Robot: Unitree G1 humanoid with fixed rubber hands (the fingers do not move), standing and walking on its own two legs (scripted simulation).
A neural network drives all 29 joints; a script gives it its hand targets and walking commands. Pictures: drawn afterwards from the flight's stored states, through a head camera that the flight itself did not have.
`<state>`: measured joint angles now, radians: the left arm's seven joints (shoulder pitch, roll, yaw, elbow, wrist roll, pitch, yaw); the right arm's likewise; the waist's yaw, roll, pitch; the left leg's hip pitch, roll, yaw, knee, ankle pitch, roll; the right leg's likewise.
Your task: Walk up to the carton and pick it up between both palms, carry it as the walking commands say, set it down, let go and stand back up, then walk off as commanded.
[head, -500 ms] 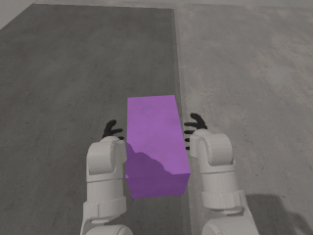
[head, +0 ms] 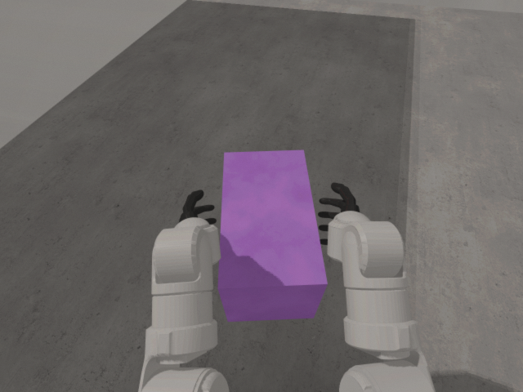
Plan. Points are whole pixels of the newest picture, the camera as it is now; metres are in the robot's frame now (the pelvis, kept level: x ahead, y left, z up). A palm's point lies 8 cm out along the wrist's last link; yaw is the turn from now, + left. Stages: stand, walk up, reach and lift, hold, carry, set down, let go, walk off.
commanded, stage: carry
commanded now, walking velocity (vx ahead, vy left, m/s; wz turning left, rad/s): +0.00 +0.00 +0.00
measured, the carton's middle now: (267, 232) +0.38 -0.01 +0.01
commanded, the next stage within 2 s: none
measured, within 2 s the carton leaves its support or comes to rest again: neither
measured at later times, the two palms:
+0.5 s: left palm (99, 293) +0.26 +0.21 +0.09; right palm (271, 289) +0.24 -0.01 +0.08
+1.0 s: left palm (103, 333) +0.20 +0.19 +0.10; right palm (293, 325) +0.19 -0.03 +0.10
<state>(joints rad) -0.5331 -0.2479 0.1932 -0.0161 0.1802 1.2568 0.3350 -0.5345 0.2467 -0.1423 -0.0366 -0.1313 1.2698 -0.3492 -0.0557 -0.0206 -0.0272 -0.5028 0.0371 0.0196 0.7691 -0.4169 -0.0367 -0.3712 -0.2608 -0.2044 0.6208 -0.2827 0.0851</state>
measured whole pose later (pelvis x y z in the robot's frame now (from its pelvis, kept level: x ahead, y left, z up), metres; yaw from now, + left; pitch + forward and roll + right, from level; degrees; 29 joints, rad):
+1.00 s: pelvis -0.10 +0.09 +0.00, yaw -6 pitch +1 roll -2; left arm -0.49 -0.23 0.19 0.13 0.15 1.30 0.42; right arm -0.51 0.24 -0.17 0.19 -0.16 1.25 -0.28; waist 0.02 0.01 -0.13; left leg -0.45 0.08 0.15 0.48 -0.04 0.03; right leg -0.29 -0.02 -0.19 0.57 -0.30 -0.04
